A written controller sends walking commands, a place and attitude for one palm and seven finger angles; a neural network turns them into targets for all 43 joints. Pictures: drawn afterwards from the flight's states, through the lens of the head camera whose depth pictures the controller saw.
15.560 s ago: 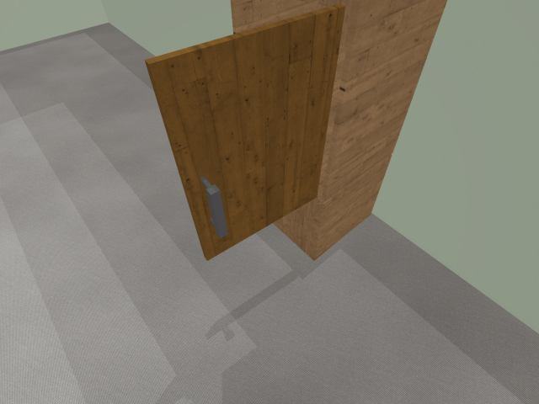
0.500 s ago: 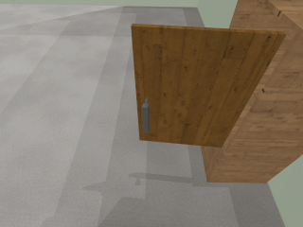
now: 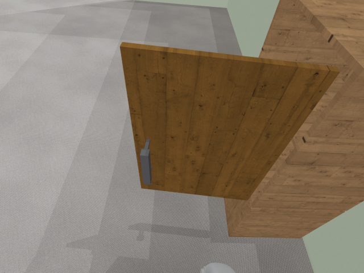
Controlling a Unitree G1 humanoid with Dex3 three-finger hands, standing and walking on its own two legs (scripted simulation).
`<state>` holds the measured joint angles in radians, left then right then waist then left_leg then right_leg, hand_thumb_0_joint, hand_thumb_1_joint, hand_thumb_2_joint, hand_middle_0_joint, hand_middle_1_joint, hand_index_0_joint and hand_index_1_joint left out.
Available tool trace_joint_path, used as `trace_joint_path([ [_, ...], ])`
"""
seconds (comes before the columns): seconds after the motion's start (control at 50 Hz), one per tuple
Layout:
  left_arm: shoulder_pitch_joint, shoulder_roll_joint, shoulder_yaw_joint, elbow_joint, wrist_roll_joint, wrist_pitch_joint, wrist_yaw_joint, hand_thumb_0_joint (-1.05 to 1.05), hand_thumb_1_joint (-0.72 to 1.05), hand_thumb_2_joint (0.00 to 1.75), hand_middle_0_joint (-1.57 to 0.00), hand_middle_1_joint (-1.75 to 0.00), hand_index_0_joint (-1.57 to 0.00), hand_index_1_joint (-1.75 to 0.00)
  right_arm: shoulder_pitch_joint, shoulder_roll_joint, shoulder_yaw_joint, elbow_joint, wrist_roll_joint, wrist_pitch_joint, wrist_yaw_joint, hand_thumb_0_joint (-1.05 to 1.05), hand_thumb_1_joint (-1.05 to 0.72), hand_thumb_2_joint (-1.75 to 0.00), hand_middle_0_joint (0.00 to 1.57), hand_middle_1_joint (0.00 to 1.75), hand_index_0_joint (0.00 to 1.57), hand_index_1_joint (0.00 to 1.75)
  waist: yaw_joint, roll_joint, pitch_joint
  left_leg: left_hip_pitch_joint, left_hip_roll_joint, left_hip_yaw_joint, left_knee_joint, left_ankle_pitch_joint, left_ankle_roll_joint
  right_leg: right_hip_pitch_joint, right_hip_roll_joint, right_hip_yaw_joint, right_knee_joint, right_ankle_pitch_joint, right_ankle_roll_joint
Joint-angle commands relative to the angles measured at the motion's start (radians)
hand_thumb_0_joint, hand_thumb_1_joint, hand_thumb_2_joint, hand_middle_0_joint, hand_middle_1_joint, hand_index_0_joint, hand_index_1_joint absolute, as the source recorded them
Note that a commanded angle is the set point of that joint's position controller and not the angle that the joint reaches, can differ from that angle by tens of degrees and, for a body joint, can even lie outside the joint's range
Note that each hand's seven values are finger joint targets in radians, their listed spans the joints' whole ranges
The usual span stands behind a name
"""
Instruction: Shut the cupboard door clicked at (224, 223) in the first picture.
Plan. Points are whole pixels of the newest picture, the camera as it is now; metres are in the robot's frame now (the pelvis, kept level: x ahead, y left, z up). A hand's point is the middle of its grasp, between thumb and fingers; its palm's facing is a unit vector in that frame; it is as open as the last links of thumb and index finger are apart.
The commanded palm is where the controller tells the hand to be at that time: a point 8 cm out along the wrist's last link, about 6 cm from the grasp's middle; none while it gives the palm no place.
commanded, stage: shuffle to correct the standing spot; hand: left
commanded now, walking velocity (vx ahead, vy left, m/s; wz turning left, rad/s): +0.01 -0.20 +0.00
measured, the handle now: (147, 162) +0.43 +0.13 -0.10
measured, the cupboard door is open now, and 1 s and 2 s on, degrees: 85 85 85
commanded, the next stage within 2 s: come to a stop and stand still in 0.04 s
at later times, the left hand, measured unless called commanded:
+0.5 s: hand out of the picture +0.09 +0.09 -0.17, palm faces +0.09 -0.97 -0.23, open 7.2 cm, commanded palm none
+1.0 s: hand out of the picture +0.04 +0.14 -0.17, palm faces +0.06 -0.98 -0.21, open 7.3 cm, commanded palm none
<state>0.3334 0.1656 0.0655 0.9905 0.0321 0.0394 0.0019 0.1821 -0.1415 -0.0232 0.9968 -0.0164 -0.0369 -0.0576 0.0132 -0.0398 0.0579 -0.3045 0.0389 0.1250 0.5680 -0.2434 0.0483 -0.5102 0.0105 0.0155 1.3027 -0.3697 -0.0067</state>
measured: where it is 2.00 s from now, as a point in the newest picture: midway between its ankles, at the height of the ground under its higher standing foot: outside the picture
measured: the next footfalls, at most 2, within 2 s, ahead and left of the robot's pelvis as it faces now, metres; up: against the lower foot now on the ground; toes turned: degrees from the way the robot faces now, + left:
right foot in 0.24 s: +0.10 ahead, -0.24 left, +0.00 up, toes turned -4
left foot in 0.62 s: +0.09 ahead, +0.02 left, +0.00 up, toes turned +1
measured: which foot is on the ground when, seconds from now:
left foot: down 0.00-0.24, up 0.26-0.60, down 0.62-1.00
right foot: up 0.00-0.22, down 0.24-0.62, up 0.64-1.00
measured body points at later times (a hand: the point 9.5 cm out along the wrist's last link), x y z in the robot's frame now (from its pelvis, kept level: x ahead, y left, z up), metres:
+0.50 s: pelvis +0.05 -0.09 +0.00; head +0.09 -0.09 +0.45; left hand +0.09 +0.14 -0.15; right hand +0.11 -0.34 -0.15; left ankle +0.03 +0.00 -0.67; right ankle +0.06 -0.24 -0.73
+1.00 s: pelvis +0.01 -0.04 +0.01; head +0.04 -0.03 +0.46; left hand +0.04 +0.19 -0.15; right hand +0.08 -0.26 -0.14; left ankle +0.05 +0.02 -0.73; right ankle -0.05 -0.17 -0.73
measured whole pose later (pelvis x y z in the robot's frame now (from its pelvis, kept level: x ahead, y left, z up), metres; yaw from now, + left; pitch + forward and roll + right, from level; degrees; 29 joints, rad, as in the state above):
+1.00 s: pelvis +0.01 -0.04 +0.01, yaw +1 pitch +1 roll +1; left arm 0.25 0.18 0.03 1.00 0.02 0.04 0.03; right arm 0.20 -0.14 -0.02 0.99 -0.01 0.00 -0.02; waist 0.00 -0.04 0.03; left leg -0.27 -0.07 0.10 0.39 -0.14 0.09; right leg -0.16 -0.05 -0.03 0.53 -0.37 0.01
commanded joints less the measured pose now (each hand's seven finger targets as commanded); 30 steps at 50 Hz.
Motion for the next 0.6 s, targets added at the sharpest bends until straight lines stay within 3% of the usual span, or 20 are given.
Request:
trace_joint_path([
  [0.0,0.146,0.003,0.006,-0.037,-0.002,0.016,-0.017,0.0,0.9,0.9,-0.2,-0.3,-0.2,-0.3,-0.025,-0.162,-0.038,-0.059,-0.017,-0.006,0.015,0.0,-0.9,-0.9,0.2,0.3,0.2,0.3,0.054,0.189,0.031,-0.226,0.223,-0.13,-0.343,0.027,0.101,0.085,-0.078,-0.012,-0.151,0.104,0.03],
  [0.02,0.112,0.008,0.005,-0.048,-0.002,0.014,-0.018,0.0,0.9,0.9,-0.2,-0.3,-0.2,-0.3,-0.006,-0.172,-0.042,-0.056,-0.019,-0.002,0.018,0.0,-0.9,-0.9,0.2,0.3,0.2,0.3,0.039,0.173,0.034,-0.219,0.211,-0.127,-0.342,0.028,0.094,0.083,-0.079,-0.039,-0.211,0.111,0.037],
  [0.08,0.021,0.026,0.002,-0.082,-0.005,0.009,-0.019,0.0,0.9,0.9,-0.2,-0.3,-0.2,-0.3,0.034,-0.223,-0.066,-0.05,-0.025,0.02,0.027,0.0,-0.9,-0.9,0.2,0.3,0.2,0.3,-0.005,0.226,-0.01,-0.108,0.216,-0.151,-0.312,-0.038,0.088,0.091,-0.081,-0.096,-0.441,0.08,0.056],
  [0.12,-0.029,0.043,0.001,-0.098,-0.002,-0.001,-0.02,0.0,0.9,0.9,-0.2,-0.3,-0.2,-0.3,0.06,-0.238,-0.077,-0.045,-0.026,0.032,0.026,0.0,-0.9,-0.9,0.2,0.3,0.2,0.3,-0.031,0.233,-0.021,-0.056,0.227,-0.171,-0.256,-0.013,0.074,0.121,-0.065,-0.123,-0.571,0.071,0.061],
  [0.14,-0.026,0.043,-0.001,-0.1,-0.003,-0.009,-0.02,0.0,0.9,0.9,-0.2,-0.3,-0.2,-0.3,0.07,-0.247,-0.08,-0.047,-0.027,0.037,0.028,0.0,-0.9,-0.9,0.2,0.3,0.2,0.3,-0.033,0.231,-0.059,-0.03,0.22,-0.178,-0.217,-0.003,0.063,0.167,-0.047,-0.139,-0.634,0.064,0.061],
  [0.16,0.006,0.047,0.0,-0.089,-0.005,-0.02,-0.017,0.0,0.9,0.9,-0.2,-0.3,-0.2,-0.3,0.065,-0.242,-0.079,-0.05,-0.025,0.041,0.029,0.0,-0.9,-0.9,0.2,0.3,0.2,0.3,-0.015,0.229,-0.088,-0.011,0.192,-0.157,-0.139,0.04,0.036,0.23,-0.034,-0.148,-0.736,0.109,0.059],
  [0.18,0.055,0.083,0.004,-0.073,-0.006,-0.034,-0.011,0.0,0.9,0.9,-0.2,-0.3,-0.2,-0.3,0.08,-0.21,-0.073,-0.051,-0.021,0.042,0.033,0.0,-0.9,-0.9,0.2,0.3,0.2,0.3,0.003,0.161,-0.118,-0.022,0.138,-0.119,-0.029,0.066,-0.005,0.322,-0.039,-0.118,-0.849,0.17,0.054],
  [0.2,0.094,0.156,0.012,-0.057,-0.002,-0.054,0.001,0.0,0.9,0.9,-0.2,-0.3,-0.2,-0.3,0.103,-0.141,-0.059,-0.058,-0.011,0.04,0.036,0.0,-0.9,-0.9,0.2,0.3,0.2,0.3,0.013,-0.042,-0.152,-0.11,0.057,-0.059,0.141,-0.085,-0.058,0.419,-0.192,0.047,-0.923,0.413,0.022],
  [0.22,0.075,0.233,0.016,-0.055,0.001,-0.066,0.016,0.0,0.9,0.9,-0.2,-0.3,-0.2,-0.3,0.116,-0.046,-0.034,-0.08,-0.001,0.043,0.037,0.0,-0.9,-0.9,0.2,0.3,0.2,0.3,-0.004,-0.276,-0.16,-0.194,-0.017,-0.05,0.245,-0.358,-0.085,0.418,-0.37,0.221,-0.932,0.728,-0.042],
  [0.24,0.068,0.234,0.004,-0.064,-0.003,-0.065,0.02,0.0,0.9,0.9,-0.2,-0.3,-0.2,-0.3,0.118,-0.067,-0.032,-0.082,0.007,0.048,0.029,0.0,-0.9,-0.9,0.2,0.3,0.2,0.3,0.013,-0.167,-0.208,-0.126,0.002,-0.129,0.29,-0.386,-0.07,0.39,-0.41,0.205,-0.904,0.868,-0.108],
  [0.26,0.02,0.227,-0.001,-0.071,0.004,-0.061,0.022,0.0,0.9,0.9,-0.2,-0.3,-0.2,-0.3,0.118,-0.052,-0.033,-0.081,0.011,0.043,0.033,0.0,-0.9,-0.9,0.2,0.3,0.2,0.3,-0.015,-0.059,-0.164,-0.125,-0.003,-0.114,0.283,-0.337,-0.067,0.369,-0.38,0.142,-0.854,0.92,-0.122],
  [0.28,-0.006,0.232,0.017,-0.061,0.003,-0.068,0.029,0.0,0.9,0.9,-0.2,-0.3,-0.2,-0.3,0.126,-0.063,-0.036,-0.067,0.007,0.049,0.03,0.0,-0.9,-0.9,0.2,0.3,0.2,0.3,-0.013,-0.216,-0.177,-0.198,-0.015,-0.089,0.333,-0.342,-0.081,0.459,-0.352,0.181,-0.804,1.085,-0.122],
  [0.3,0.012,0.225,0.016,-0.052,-0.001,-0.068,0.036,0.0,0.9,0.9,-0.2,-0.3,-0.2,-0.3,0.11,-0.102,-0.042,-0.061,0.009,0.05,0.027,0.0,-0.9,-0.9,0.2,0.3,0.2,0.3,0.012,-0.284,-0.167,-0.238,-0.016,-0.109,0.4,-0.344,-0.087,0.506,-0.366,0.19,-0.788,1.197,-0.139],
  [0.32,0.034,0.213,0.011,-0.04,-0.005,-0.063,0.042,0.0,0.9,0.9,-0.2,-0.3,-0.2,-0.3,0.094,-0.115,-0.048,-0.06,0.009,0.053,0.026,0.0,-0.9,-0.9,0.2,0.3,0.2,0.3,0.023,-0.278,-0.152,-0.259,-0.02,-0.121,0.44,-0.332,-0.09,0.519,-0.383,0.172,-0.791,1.228,-0.158],
  [0.36,0.038,0.214,0.019,-0.041,-0.002,-0.053,0.049,0.0,0.9,0.9,-0.2,-0.3,-0.2,-0.3,0.046,-0.119,-0.047,-0.075,0.009,0.064,0.033,0.0,-0.9,-0.9,0.2,0.3,0.2,0.3,0.04,-0.181,-0.111,-0.288,-0.037,-0.128,0.506,-0.291,-0.1,0.511,-0.391,0.16,-0.809,1.177,-0.169],
  [0.42,0.002,0.229,0.032,-0.055,-0.002,-0.043,0.061,0.0,0.9,0.9,-0.2,-0.3,-0.2,-0.3,0.0,-0.116,-0.048,-0.097,0.005,0.084,0.044,0.0,-0.9,-0.9,0.2,0.3,0.2,0.3,0.041,-0.106,-0.095,-0.268,-0.031,-0.151,0.506,-0.247,-0.106,0.448,-0.417,0.148,-0.846,0.967,-0.194],
  [0.48,-0.055,0.232,0.034,-0.083,0.005,-0.037,0.063,0.0,0.9,0.9,-0.2,-0.3,-0.2,-0.3,-0.002,-0.098,-0.046,-0.111,0.007,0.09,0.055,0.0,-0.9,-0.9,0.2,0.3,0.2,0.3,0.021,-0.145,-0.074,-0.17,-0.022,-0.156,0.365,-0.221,-0.1,0.345,-0.404,0.13,-0.868,0.762,-0.181],
  [0.52,-0.097,0.232,0.034,-0.101,0.007,-0.03,0.055,0.0,0.9,0.9,-0.2,-0.3,-0.2,-0.3,0.032,-0.089,-0.047,-0.104,0.011,0.081,0.055,0.0,-0.9,-0.9,0.2,0.3,0.2,0.3,0.0,-0.147,-0.079,-0.044,-0.037,-0.119,0.187,-0.165,-0.096,0.263,-0.373,0.12,-0.858,0.605,-0.153],
  [0.56,-0.126,0.231,0.037,-0.107,-0.003,-0.019,0.045,0.0,0.9,0.9,-0.2,-0.3,-0.2,-0.3,0.12,-0.087,-0.045,-0.072,0.009,0.064,0.054,0.0,-0.9,-0.9,0.2,0.3,0.2,0.3,-0.036,-0.133,-0.101,0.141,-0.068,-0.058,-0.067,0.028,-0.09,0.194,-0.291,0.069,-0.796,0.421,-0.087],
  [0.58,-0.107,0.194,0.026,-0.112,-0.009,-0.011,0.041,0.0,0.9,0.9,-0.2,-0.3,-0.2,-0.3,0.138,-0.129,-0.049,-0.065,0.008,0.053,0.051,0.0,-0.9,-0.9,0.2,0.3,0.2,0.3,-0.039,-0.016,-0.123,0.232,-0.011,-0.098,-0.157,0.118,-0.076,0.15,-0.221,0.021,-0.693,0.292,-0.044],
])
